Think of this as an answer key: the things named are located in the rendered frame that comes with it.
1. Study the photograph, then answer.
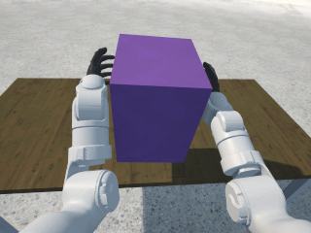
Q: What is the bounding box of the carton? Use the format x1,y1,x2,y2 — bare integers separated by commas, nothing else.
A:
109,33,213,163

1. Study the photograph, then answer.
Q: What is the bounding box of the right robot upper arm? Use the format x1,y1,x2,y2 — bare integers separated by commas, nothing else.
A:
225,175,311,233

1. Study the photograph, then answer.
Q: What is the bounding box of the left robot upper arm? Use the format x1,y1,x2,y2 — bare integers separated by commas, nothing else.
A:
18,169,120,233

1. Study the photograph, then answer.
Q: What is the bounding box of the robot left hand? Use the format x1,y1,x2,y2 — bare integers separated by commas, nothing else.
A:
86,47,115,85

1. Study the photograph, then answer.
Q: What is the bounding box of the robot right forearm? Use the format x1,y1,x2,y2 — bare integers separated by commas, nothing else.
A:
202,91,288,210

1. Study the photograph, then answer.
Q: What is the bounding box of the robot right hand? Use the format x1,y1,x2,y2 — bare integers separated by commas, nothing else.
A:
203,62,220,92

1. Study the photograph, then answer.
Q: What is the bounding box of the table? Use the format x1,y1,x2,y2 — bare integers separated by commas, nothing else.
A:
0,78,311,233

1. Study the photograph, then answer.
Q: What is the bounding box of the robot left forearm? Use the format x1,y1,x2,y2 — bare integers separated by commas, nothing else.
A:
61,74,112,206

